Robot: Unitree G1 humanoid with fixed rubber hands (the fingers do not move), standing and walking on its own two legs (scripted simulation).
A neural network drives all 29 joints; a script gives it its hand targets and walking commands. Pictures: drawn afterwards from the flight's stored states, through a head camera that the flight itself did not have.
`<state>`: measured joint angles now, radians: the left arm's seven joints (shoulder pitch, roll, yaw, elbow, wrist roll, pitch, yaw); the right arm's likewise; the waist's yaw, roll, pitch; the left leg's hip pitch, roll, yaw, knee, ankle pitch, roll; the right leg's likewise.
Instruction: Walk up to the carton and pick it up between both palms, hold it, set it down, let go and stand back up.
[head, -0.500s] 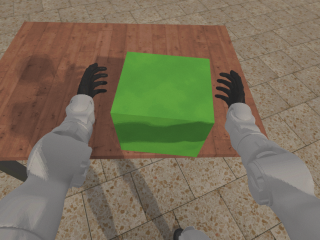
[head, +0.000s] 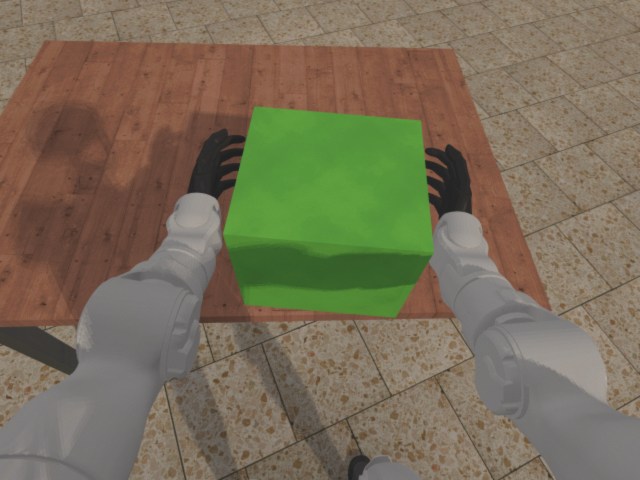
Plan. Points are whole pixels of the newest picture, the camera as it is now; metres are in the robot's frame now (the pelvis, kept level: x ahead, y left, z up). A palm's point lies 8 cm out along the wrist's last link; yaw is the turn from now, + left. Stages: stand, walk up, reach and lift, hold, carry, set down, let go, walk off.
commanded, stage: reach and lift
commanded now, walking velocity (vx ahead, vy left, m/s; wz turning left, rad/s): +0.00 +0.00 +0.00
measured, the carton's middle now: (328, 217) +0.46 -0.04 +0.01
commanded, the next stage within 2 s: none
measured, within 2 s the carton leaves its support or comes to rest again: leaves its support in 1.86 s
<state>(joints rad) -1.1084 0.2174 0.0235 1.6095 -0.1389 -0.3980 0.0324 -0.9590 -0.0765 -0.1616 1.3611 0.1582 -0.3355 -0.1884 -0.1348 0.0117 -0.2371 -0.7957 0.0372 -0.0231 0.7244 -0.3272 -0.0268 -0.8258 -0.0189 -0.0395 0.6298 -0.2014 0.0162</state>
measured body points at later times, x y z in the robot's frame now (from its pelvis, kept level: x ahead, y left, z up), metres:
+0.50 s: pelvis +0.02 +0.01 +0.03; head +0.11 +0.01 +0.47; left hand +0.47 +0.13 +0.06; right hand +0.41 -0.19 +0.05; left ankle -0.01 +0.13 -0.71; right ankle +0.04 -0.13 -0.71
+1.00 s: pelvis +0.03 +0.00 +0.04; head +0.12 +0.02 +0.48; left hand +0.47 +0.13 +0.06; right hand +0.41 -0.19 +0.06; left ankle -0.01 +0.13 -0.71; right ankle +0.04 -0.13 -0.71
